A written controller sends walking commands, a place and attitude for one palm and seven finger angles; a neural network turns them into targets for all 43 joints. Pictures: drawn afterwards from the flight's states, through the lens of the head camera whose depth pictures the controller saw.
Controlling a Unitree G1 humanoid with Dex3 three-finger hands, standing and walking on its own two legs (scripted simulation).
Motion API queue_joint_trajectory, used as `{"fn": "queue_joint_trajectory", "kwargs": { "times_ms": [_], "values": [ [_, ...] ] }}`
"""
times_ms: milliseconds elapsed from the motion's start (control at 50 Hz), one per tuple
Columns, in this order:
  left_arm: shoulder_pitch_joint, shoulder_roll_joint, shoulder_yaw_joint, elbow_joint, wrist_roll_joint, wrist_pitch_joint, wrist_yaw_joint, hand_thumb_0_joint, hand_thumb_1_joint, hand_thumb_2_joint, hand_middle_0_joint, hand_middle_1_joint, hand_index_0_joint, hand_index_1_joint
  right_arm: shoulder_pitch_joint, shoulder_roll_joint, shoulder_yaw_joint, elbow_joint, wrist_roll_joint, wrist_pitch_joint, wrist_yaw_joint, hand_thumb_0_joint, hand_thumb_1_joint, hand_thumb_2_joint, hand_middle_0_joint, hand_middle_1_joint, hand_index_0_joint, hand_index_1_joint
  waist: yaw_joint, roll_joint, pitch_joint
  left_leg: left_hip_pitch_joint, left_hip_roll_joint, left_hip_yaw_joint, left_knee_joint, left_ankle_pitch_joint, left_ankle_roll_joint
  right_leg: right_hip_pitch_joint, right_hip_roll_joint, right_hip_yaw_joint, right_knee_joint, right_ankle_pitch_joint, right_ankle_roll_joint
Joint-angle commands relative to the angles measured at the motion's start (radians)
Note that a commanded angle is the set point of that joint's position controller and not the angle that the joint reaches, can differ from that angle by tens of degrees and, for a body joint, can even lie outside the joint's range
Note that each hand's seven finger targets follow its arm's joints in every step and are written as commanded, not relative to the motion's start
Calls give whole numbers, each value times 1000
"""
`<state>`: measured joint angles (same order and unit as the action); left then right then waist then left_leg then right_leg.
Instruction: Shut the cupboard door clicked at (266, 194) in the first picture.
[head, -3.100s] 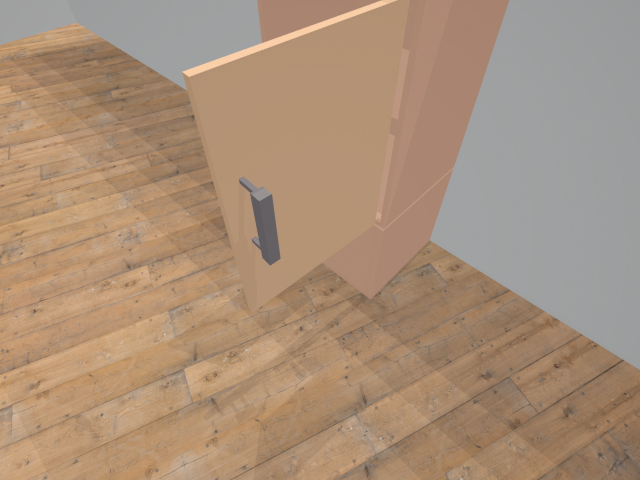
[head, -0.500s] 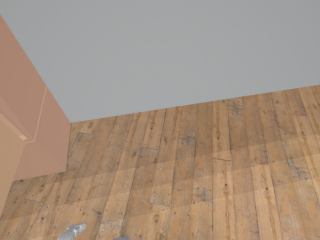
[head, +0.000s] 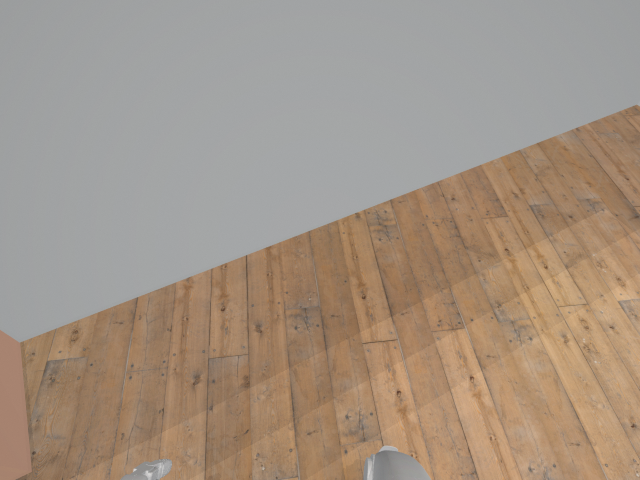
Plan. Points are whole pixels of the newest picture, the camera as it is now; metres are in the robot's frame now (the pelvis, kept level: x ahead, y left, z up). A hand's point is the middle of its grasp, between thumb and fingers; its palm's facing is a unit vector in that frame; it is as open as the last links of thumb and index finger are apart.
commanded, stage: walk to a spot facing it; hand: left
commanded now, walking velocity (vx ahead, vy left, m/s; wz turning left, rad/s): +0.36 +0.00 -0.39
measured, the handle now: out of the picture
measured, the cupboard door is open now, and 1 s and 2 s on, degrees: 85 85 85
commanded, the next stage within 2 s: turn to face it in 0.50 s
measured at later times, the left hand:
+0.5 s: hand (230, 379) +0.28 +0.16 -0.19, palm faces -0.08 -0.98 -0.18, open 7.3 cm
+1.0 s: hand (285, 266) +0.50 +0.09 -0.18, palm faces +0.03 -0.98 -0.18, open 7.3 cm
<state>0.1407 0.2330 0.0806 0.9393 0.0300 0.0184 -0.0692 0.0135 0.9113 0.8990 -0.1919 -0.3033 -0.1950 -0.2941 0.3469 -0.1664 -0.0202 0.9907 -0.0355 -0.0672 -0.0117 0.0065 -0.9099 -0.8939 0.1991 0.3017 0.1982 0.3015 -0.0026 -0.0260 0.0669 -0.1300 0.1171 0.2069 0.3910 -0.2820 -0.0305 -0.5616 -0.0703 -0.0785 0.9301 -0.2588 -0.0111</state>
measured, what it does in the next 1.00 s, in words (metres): walks ahead: right foot, then left foot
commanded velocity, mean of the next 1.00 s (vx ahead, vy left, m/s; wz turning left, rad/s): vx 0.18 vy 0.00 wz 0.11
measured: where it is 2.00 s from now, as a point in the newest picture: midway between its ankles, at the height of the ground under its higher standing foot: (369, 365)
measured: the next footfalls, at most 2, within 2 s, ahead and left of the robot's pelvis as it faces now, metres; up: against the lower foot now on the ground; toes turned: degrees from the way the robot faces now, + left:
right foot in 0.14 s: +0.17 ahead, -0.14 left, +0.00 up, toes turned -10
left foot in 0.48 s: +0.36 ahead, +0.08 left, +0.00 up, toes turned +0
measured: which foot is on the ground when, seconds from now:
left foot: down 0.00-0.14, up 0.16-0.46, down 0.48-0.76, up 0.78-1.00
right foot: up 0.00-0.12, down 0.14-0.48, up 0.50-0.74, down 0.76-1.00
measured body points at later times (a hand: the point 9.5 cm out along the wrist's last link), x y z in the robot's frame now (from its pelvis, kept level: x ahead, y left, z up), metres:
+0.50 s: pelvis +0.24 -0.03 -0.02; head +0.27 -0.02 +0.43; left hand +0.29 +0.21 -0.18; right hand +0.29 -0.28 -0.15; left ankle +0.32 +0.08 -0.75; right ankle +0.14 -0.13 -0.73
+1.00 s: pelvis +0.41 -0.09 -0.01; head +0.45 -0.08 +0.43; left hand +0.50 +0.14 -0.17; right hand +0.42 -0.33 -0.16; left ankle +0.44 +0.02 -0.73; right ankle +0.36 -0.20 -0.74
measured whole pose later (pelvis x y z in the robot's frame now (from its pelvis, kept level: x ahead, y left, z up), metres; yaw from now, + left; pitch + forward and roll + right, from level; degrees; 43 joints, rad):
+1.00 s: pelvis +0.41 -0.09 -0.01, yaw +1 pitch +1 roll +1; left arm 0.14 0.19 0.06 0.98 0.02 -0.02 0.01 -0.01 0.93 0.90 -0.20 -0.30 -0.20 -0.30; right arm 0.25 -0.17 -0.05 1.03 -0.01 0.03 0.01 0.01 -0.92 -0.89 0.20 0.30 0.19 0.30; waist -0.03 -0.06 0.08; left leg -0.37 0.05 0.15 0.68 -0.32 -0.05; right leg -0.19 -0.14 -0.26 0.58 -0.37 0.02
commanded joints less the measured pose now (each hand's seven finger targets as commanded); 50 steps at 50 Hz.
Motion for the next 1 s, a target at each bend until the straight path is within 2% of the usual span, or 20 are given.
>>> {"fn": "queue_joint_trajectory", "kwargs": {
  "times_ms": [0, 40, 80, 100, 120, 160, 220, 400, 420, 460, 520, 600, 680, 700, 740, 780, 840, 940, 960, 980],
  "values": [
    [-128, 7, -13, -102, 2, -25, -3, 0, 900, 900, -200, -300, -200, -300, 90, -182, -45, -18, -4, -4, -6, 0, -900, -900, 200, 300, 200, 300, -44, 196, -5, 19, 222, -59, -150, 218, 115, 67, 15, -40, -205, 32, -12],
    [-89, 28, -4, -87, 1, -27, 1, 0, 900, 900, -200, -300, -200, -300, 71, -197, -45, -17, -5, 5, -5, 0, -900, -900, 200, 300, 200, 300, -7, 162, -13, -24, 230, -46, -77, 245, 102, 219, 37, -60, -261, 12, -30],
    [172, 104, 17, -5, 6, -45, 16, 0, 900, 900, -200, -300, -200, -300, 27, -186, -37, -22, 8, 9, 3, 0, -900, -900, 200, 300, 200, 300, 123, 32, -129, -189, 139, 46, 301, 368, 46, 633, 55, -26, -373, 0, -87],
    [348, 229, 54, 43, 10, -57, 36, 0, 900, 900, -200, -300, -200, -300, 13, -119, -24, -56, 29, 4, 10, 0, -900, -900, 200, 300, 200, 300, 192, -243, -251, -477, 5, 84, 676, -20, -2, 894, -224, 381, -484, -69, -189],
    [378, 279, 58, 52, -20, -52, 48, 0, 900, 900, -200, -300, -200, -300, -57, -127, -31, -97, 32, 4, 5, 0, -900, -900, 200, 300, 200, 300, 188, -244, -232, -613, -47, -67, 907, -355, -8, 850, -380, 661, -652, 27, -270],
    [180, 196, 31, -2, -20, -50, 65, 0, 900, 900, -200, -300, -200, -300, -89, -133, -46, -78, 21, 14, 3, 0, -900, -900, 200, 300, 200, 300, 87, -161, -87, -609, 54, -191, 921, -174, -7, 552, -316, 510, -697, -132, -240],
    [46, 105, 9, -33, -6, -67, 72, 0, 900, 900, -200, -300, -200, -300, -7, -87, -41, -16, 4, 42, 11, 0, -900, -900, 200, 300, 200, 300, -20, -101, -42, -398, 68, -167, 691, -78, -24, 300, -205, 267, -722, 9, -194],
    [106, 110, 19, 44, -15, -83, 60, 0, 900, 900, -200, -300, -200, -300, -32, -90, -46, -30, 6, 5, 23, 0, -900, -900, 200, 300, 200, 300, -44, -9, -49, -104, -39, -79, 115, 133, -12, 334, -106, 178, -582, 75, -139],
    [97, 86, 14, 36, -17, -80, 57, 0, 900, 900, -200, -300, -200, -300, 52, -131, -55, -1, 2, -4, 16, 0, -900, -900, 200, 300, 200, 300, -83, 75, -80, 55, -11, -128, 70, 111, 12, 250, -55, 141, -425, 108, -110],
    [94, 15, -12, -12, -21, -83, 50, 0, 900, 900, -200, -300, -200, -300, 256, -288, -84, 35, -19, 1, -4, 0, -900, -900, 200, 300, 200, 300, -146, 336, -169, 278, 386, -673, -131, -3, 215, -76, 122, 17, 149, -327, -32],
    [-4, 32, 0, -18, -5, -76, 42, 0, 900, 900, -200, -300, -200, -300, 90, -177, -56, -7, -8, -1, -8, 0, -900, -900, 200, 300, 200, 300, -76, 184, -4, 8, 337, -509, -183, -4, 192, -156, -19, 112, 360, -150, -18],
    [46, -23, -16, 3, -6, -50, 28, 0, 900, 900, -200, -300, -200, -300, 9, -155, -46, -1, -5, -12, -13, 0, -900, -900, 200, 300, 200, 300, -18, 187, -69, -42, 205, -145, -119, 386, 131, 78, -30, 35, -57, -96, 10],
    [148, -10, -22, 59, -4, -64, 42, 0, 900, 900, -200, -300, -200, -300, -24, -162, -44, 18, 12, 19, -8, 0, -900, -900, 200, 300, 200, 300, 20, 122, -94, -147, 103, -134, 30, 279, 92, 395, 49, -74, -390, 100, 23],
    [188, 33, -13, 74, -4, -70, 48, 0, 900, 900, -200, -300, -200, -300, -37, -141, -40, 18, 19, 21, -5, 0, -900, -900, 200, 300, 200, 300, 42, 74, -109, -207, 53, -116, 88, 165, 54, 501, 3, -24, -448, 181, 20],
    [260, 199, 13, 91, -5, -69, 66, 0, 900, 900, -200, -300, -200, -300, -38, -77, -27, -11, 27, 41, 3, 0, -900, -900, 200, 300, 200, 300, 72, -225, -134, -376, -76, -55, 378, -338, -12, 580, -367, 303, -623, 236, -122],
    [219, 165, 16, 86, -3, -63, 84, 0, 900, 900, -200, -300, -200, -300, -110, -77, -39, -25, 27, 57, -4, 0, -900, -900, 200, 300, 200, 300, 76, -312, -72, -456, -43, -144, 662, -347, -10, 552, -392, 298, -616, 508, -186],
    [148, 111, 6, 58, -4, -59, 98, 0, 900, 900, -200, -300, -200, -300, -117, -60, -33, -9, 29, 63, 5, 0, -900, -900, 200, 300, 200, 300, 40, -162, -96, -427, -17, -159, 607, -269, -21, 555, -334, 62, -524, 749, -143],
    [60, 123, 17, 8, -12, -45, 97, 0, 900, 900, -200, -300, -200, -300, -62, -48, -29, -13, 18, 78, 25, 0, -900, -900, 200, 300, 200, 300, -10, -112, -88, -205, -74, -37, 203, 37, -15, 447, -257, -110, -412, 554, -42],
    [48, 122, 17, -2, -17, -41, 96, 0, 900, 900, -200, -300, -200, -300, -16, -78, -39, -9, 14, 77, 26, 0, -900, -900, 200, 300, 200, 300, -41, -59, -109, -104, -77, -45, 120, 141, -2, 396, -245, -130, -325, 491, -15],
    [47, 94, 12, -21, -21, -34, 92, 0, 900, 900, -200, -300, -200, -300, 48, -155, -58, -11, 7, 71, 24, 0, -900, -900, 200, 300, 200, 300, -68, 127, -167, 21, 39, -219, 49, 395, 54, 283, -170, -152, -147, 258, 37]
  ]
}}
